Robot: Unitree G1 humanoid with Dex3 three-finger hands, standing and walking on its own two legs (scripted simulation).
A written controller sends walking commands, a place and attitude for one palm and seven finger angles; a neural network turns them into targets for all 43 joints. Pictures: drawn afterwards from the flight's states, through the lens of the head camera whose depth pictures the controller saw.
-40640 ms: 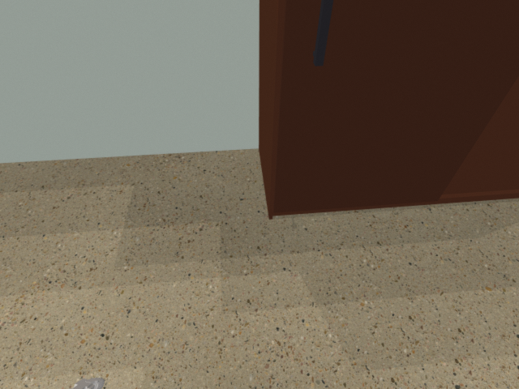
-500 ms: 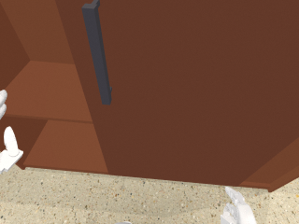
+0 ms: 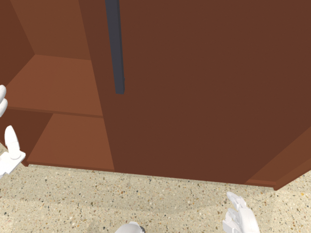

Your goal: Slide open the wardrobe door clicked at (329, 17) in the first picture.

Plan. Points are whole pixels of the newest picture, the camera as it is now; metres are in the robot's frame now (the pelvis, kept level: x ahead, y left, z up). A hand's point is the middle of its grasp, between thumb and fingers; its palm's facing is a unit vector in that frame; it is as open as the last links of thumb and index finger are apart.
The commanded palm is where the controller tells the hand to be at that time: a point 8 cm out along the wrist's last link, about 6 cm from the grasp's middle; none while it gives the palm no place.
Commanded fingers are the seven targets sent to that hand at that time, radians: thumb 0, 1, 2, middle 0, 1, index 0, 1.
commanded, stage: stop stepping back and stand still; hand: left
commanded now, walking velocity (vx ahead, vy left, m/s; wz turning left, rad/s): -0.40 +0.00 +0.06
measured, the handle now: (118, 47) +0.52 +0.20 +0.20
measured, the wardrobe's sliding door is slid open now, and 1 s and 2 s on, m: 0.58 0.58 0.58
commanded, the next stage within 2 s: let the arm hang, fingers relaxed in 1.18 s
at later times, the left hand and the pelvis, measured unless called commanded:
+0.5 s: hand out of the picture +0.17 +0.33 +0.15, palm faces +0.52 -0.81 -0.28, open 7.4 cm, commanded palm +0.08 +0.35 +0.19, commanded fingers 0.00 0.90 0.90 -0.20 -0.30 -0.20 -0.30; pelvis -0.06 +0.04 -0.01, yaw +1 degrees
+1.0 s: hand (28, 139) +0.22 +0.30 +0.16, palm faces +0.40 -0.79 -0.47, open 7.4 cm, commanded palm +0.15 +0.33 +0.19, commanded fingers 0.00 0.90 0.90 -0.20 -0.30 -0.20 -0.30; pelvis +0.01 +0.03 +0.01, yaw +1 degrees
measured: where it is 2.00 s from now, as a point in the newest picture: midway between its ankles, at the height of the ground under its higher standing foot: outside the picture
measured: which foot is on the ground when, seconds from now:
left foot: down 0.00-0.26, up 0.28-0.42, down 0.44-1.00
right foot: down 0.00-0.44, up 0.46-0.66, down 0.68-1.00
